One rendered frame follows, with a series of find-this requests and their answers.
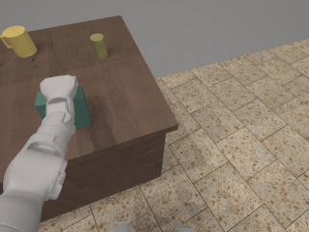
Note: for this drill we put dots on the left robot hand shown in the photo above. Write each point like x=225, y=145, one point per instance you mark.
x=59, y=85

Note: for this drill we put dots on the right robot shin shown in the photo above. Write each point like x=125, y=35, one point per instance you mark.
x=179, y=226

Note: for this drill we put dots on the left robot shin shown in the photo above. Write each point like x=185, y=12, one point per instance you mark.
x=124, y=223

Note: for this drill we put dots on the table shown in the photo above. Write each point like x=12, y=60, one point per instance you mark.
x=124, y=146

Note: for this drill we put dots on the sponge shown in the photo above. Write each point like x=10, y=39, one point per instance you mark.
x=81, y=110

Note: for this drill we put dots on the robot left upper arm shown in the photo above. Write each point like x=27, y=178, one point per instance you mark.
x=36, y=177

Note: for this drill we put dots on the left robot forearm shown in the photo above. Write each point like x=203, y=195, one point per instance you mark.
x=53, y=135

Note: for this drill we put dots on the robot shin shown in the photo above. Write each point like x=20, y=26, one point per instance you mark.
x=179, y=226
x=124, y=223

